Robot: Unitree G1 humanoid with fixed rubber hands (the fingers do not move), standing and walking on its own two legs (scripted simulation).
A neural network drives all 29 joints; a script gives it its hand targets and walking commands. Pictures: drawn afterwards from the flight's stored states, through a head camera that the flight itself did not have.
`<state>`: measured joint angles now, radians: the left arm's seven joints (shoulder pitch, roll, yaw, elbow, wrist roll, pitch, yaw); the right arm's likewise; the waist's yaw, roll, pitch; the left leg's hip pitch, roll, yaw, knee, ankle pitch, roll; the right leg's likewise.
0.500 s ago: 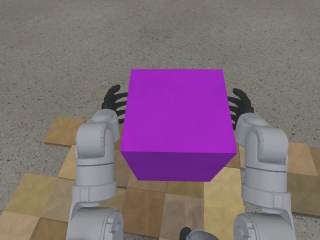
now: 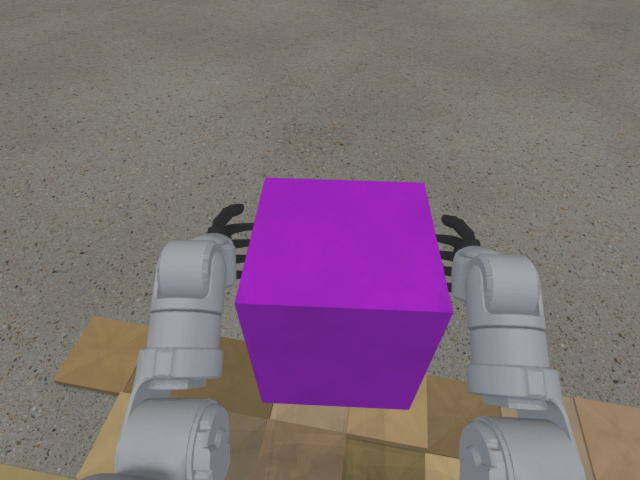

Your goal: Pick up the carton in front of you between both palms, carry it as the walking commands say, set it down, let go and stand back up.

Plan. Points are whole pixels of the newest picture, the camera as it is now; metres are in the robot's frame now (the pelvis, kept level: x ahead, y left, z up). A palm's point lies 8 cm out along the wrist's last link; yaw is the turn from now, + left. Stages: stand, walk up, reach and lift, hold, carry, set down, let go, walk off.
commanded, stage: carry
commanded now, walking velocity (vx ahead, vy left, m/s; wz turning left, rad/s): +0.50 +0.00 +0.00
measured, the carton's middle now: (339, 297) +0.35 +0.01 +0.03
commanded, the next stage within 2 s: none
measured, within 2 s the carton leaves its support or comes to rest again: neither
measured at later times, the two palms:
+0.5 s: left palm (281, 91) +0.67 +0.12 +0.16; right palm (457, 105) +0.67 -0.18 +0.15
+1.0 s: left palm (268, 55) +0.95 +0.18 +0.09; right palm (399, 56) +0.96 -0.12 +0.10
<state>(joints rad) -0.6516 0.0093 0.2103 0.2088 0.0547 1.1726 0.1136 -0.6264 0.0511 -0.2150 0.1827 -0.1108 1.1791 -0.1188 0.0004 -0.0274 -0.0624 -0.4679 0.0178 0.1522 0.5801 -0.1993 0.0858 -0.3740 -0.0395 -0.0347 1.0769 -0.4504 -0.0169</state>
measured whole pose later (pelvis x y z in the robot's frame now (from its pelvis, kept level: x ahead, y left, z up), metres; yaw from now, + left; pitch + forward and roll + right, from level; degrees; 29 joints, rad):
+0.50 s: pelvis +0.29 -0.03 -0.01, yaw +1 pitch +4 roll +0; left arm -0.81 0.00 0.24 0.06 0.08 1.28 0.12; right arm -0.79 -0.05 -0.22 0.05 0.00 1.30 -0.15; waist -0.01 0.02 -0.01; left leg -0.23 0.01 0.04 1.01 -0.51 0.01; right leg -0.57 -0.01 -0.13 0.64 -0.15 -0.09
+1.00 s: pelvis +0.61 +0.02 -0.04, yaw -2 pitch +3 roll -3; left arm -0.67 -0.02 0.19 0.18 0.07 1.17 0.12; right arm -0.66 0.02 -0.25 0.14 -0.09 1.21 -0.11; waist 0.07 0.03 -0.08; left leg -0.46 0.05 0.08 0.40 0.12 0.04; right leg -0.07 0.02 -0.07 0.70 -0.63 0.00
